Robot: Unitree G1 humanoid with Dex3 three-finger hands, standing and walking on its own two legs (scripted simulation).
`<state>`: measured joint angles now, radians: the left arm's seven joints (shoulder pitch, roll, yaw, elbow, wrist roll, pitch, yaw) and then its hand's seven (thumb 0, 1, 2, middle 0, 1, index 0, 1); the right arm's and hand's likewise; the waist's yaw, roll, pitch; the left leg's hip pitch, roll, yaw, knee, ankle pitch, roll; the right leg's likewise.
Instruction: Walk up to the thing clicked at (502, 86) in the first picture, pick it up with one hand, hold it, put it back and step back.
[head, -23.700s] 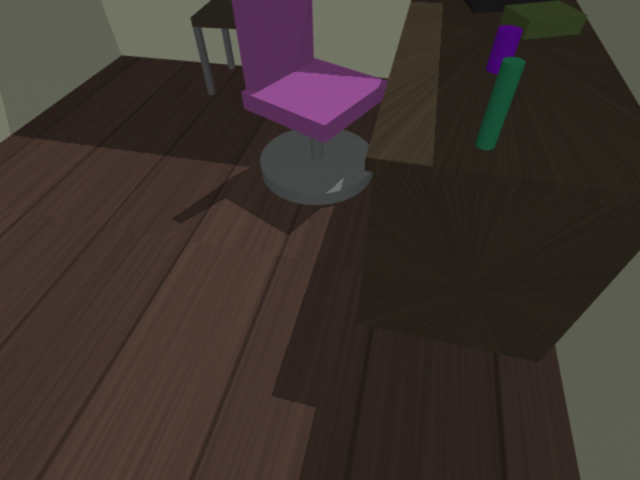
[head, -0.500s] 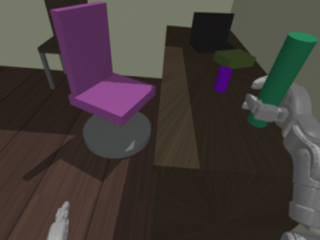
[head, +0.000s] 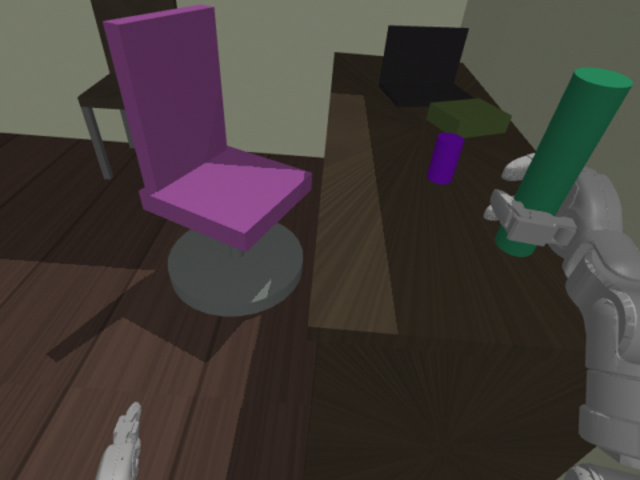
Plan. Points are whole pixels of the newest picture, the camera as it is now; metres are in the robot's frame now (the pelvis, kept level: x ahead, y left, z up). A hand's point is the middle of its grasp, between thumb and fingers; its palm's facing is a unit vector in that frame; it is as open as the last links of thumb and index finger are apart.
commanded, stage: hold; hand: right
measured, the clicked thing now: (551, 174) +0.34 -0.19 +0.29
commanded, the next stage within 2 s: crouch in 0.36 s
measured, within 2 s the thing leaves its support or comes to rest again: neither
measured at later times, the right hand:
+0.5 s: hand (519, 209) +0.34 -0.18 +0.25, palm faces +0.15 +0.99 -0.01, open 5.6 cm
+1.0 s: hand (493, 232) +0.40 -0.20 +0.17, palm faces +0.21 +0.98 +0.00, open 5.6 cm
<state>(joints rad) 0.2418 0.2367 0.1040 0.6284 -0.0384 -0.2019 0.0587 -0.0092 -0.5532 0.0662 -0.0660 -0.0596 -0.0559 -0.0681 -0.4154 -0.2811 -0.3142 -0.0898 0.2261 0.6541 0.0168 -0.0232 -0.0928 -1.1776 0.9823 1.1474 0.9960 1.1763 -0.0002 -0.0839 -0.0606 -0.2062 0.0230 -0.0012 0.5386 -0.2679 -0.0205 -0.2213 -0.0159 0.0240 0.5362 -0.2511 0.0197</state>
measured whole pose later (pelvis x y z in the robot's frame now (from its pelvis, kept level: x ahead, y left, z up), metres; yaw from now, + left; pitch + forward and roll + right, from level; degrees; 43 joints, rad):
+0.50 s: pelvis +0.00 +0.00 +0.00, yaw +0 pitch -4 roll +0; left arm 0.24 0.23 0.09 0.62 -0.04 -0.22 0.07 -0.01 -0.55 0.07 -0.06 -0.06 -0.06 -0.07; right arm -0.40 -0.28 -0.31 -0.11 0.23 0.67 0.02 -0.02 -0.09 -1.18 0.98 1.15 1.00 1.18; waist 0.00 -0.08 -0.06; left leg -0.20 0.02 0.00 0.54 -0.27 -0.02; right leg -0.22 -0.02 0.02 0.54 -0.26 0.02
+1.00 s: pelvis +0.00 +0.00 +0.00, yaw +1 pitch +0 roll +0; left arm 0.25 0.23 0.08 0.64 -0.02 -0.28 0.07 -0.01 -0.55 0.07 -0.06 -0.05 -0.05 -0.06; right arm -0.53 -0.31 -0.33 0.40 0.15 0.34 0.01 -0.02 -0.10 -1.17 0.98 1.14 1.00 1.17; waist 0.04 -0.03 -0.04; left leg -0.31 0.01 -0.01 0.58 -0.27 -0.02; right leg -0.32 -0.03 0.01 0.58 -0.26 0.02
